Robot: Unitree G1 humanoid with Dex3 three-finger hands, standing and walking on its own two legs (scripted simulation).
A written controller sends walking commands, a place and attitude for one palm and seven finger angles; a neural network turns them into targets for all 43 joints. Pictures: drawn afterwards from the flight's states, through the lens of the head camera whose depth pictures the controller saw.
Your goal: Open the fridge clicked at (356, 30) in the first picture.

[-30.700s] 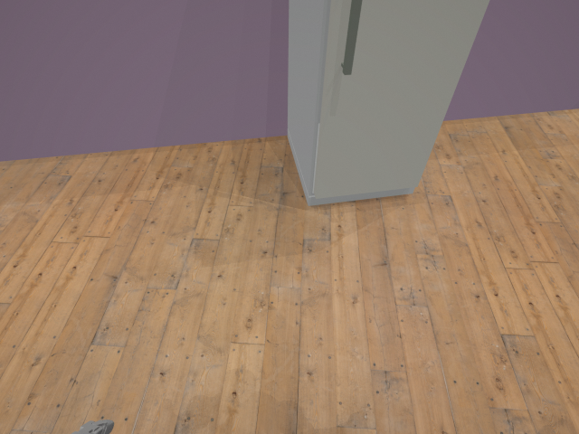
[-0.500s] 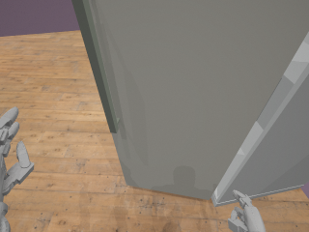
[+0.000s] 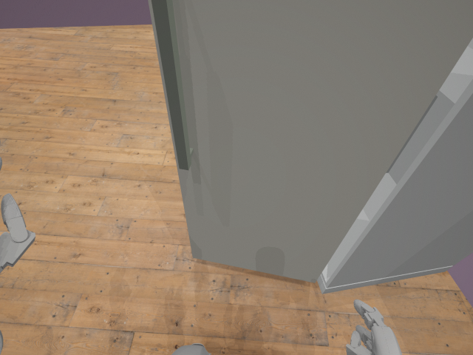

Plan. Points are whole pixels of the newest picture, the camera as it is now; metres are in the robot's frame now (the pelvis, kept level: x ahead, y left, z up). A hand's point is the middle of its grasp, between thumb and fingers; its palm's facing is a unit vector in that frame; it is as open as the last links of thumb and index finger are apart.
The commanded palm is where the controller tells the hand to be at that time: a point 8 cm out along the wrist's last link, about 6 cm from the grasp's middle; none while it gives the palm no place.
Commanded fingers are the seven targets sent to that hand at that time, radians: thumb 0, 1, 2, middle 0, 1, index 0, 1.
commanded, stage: step back with the hand held close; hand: left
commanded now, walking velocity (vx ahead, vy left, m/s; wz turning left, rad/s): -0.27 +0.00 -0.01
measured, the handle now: (177, 80) +0.54 +0.17 +0.18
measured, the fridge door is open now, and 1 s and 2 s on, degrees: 68 68 68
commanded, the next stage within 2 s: stop stepping back and stand still in 0.56 s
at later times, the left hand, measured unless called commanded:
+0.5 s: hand out of the picture +0.10 +0.27 +0.19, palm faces +0.55 -0.72 -0.42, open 7.4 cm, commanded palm +0.04 +0.30 +0.20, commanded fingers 0.00 0.90 0.90 -0.20 -0.30 -0.20 -0.30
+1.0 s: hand out of the picture -0.01 +0.25 +0.20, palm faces +0.49 -0.78 -0.38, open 7.4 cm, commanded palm -0.07 +0.29 +0.20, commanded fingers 0.00 0.90 0.90 -0.20 -0.30 -0.20 -0.30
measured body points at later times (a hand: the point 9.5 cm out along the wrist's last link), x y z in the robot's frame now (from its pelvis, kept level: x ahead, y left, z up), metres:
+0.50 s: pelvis -0.08 -0.01 -0.01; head -0.07 +0.01 +0.44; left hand +0.06 +0.30 +0.21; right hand +0.12 -0.23 -0.08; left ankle +0.09 +0.10 -0.71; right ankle -0.03 -0.13 -0.72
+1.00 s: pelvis -0.20 -0.02 +0.01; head -0.21 +0.00 +0.46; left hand -0.05 +0.29 +0.22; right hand -0.04 -0.24 -0.06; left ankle -0.14 +0.11 -0.69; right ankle -0.18 -0.11 -0.72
